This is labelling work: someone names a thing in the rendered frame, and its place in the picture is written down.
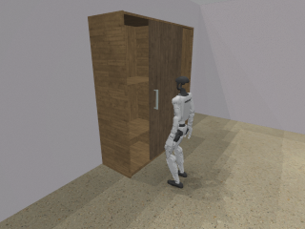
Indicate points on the right robot upper arm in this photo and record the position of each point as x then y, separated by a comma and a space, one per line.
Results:
191, 105

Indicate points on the robot right forearm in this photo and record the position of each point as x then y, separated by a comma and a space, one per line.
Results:
190, 120

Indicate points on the robot right foot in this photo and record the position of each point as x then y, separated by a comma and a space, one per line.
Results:
184, 174

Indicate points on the right robot hand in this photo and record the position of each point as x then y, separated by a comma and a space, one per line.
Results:
189, 132

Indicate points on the robot foot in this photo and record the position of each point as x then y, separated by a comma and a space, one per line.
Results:
184, 174
178, 184

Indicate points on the handle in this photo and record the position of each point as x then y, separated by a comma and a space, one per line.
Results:
156, 99

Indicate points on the wardrobe door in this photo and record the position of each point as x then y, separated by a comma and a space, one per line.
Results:
185, 55
165, 56

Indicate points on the robot left foot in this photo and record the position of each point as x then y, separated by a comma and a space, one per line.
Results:
178, 184

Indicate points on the left robot upper arm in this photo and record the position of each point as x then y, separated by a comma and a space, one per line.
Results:
176, 106

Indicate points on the robot left forearm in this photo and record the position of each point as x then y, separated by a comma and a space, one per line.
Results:
174, 128

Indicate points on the left robot hand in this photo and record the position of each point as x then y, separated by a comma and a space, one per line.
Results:
169, 142

